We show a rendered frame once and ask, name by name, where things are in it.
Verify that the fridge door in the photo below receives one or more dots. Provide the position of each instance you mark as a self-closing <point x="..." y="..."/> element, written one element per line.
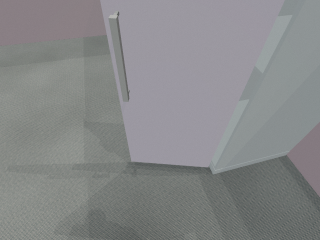
<point x="187" y="63"/>

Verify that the handle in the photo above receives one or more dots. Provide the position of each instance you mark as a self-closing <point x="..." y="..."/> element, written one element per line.
<point x="119" y="56"/>

